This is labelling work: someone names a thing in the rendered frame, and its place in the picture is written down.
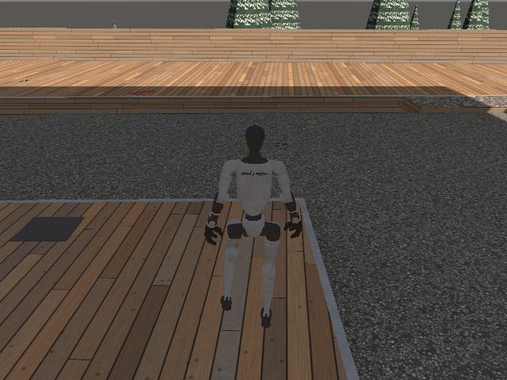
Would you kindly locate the right robot hand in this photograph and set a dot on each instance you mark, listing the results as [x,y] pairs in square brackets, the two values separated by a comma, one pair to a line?
[294,226]

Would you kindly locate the left robot thigh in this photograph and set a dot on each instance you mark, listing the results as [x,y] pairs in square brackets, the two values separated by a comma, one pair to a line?
[234,233]

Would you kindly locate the left robot forearm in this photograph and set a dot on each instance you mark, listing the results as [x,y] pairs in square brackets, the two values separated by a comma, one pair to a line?
[215,212]

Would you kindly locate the right robot forearm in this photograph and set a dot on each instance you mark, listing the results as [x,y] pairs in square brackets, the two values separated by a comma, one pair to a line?
[292,210]

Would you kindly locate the left robot hand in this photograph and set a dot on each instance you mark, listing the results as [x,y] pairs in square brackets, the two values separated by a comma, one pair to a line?
[209,233]

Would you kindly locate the left robot upper arm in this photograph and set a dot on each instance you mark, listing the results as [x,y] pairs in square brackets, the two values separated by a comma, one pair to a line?
[225,180]

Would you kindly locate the humanoid robot head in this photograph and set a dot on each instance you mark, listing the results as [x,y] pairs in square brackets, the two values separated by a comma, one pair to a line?
[255,136]

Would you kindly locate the right robot upper arm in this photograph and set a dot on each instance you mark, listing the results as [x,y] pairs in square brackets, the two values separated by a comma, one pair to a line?
[283,180]

